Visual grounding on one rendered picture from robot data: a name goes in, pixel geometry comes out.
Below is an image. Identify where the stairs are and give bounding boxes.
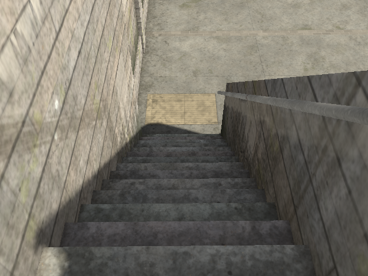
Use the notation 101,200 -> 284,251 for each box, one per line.
36,133 -> 316,276

